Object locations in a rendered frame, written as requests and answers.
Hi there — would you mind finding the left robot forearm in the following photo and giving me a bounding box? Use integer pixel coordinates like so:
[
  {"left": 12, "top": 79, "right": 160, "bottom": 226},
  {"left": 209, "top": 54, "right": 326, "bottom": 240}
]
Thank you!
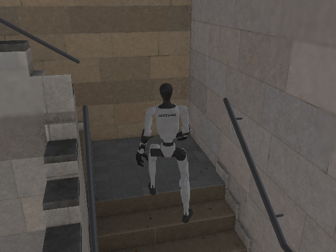
[{"left": 138, "top": 129, "right": 149, "bottom": 154}]

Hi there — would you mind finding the right robot forearm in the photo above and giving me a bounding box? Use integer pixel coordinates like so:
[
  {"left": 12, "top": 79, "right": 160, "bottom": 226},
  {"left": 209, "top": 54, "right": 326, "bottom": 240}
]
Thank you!
[{"left": 182, "top": 127, "right": 190, "bottom": 137}]

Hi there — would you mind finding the humanoid robot torso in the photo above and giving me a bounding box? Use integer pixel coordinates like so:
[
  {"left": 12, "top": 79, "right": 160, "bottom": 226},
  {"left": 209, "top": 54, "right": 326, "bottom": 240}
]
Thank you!
[{"left": 155, "top": 103, "right": 180, "bottom": 158}]

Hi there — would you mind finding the robot right shin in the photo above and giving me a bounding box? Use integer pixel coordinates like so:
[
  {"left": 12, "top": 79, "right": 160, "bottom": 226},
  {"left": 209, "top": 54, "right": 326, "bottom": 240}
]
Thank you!
[{"left": 181, "top": 179, "right": 190, "bottom": 216}]

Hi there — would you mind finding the left robot hand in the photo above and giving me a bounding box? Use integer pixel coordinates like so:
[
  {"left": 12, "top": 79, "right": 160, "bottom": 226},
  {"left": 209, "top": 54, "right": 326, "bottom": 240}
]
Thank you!
[{"left": 136, "top": 152, "right": 148, "bottom": 167}]

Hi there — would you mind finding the left robot upper arm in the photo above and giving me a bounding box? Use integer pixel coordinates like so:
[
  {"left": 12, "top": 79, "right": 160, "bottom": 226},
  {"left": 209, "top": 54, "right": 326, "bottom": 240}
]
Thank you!
[{"left": 143, "top": 107, "right": 156, "bottom": 137}]

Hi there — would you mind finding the right robot hand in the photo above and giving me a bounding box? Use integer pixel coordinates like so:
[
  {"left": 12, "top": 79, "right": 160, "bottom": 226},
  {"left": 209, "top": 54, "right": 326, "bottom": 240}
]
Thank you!
[{"left": 176, "top": 132, "right": 187, "bottom": 141}]

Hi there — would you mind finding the right robot upper arm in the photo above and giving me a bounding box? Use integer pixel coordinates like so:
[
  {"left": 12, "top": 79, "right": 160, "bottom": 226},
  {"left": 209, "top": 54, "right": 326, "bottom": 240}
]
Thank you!
[{"left": 178, "top": 105, "right": 190, "bottom": 133}]

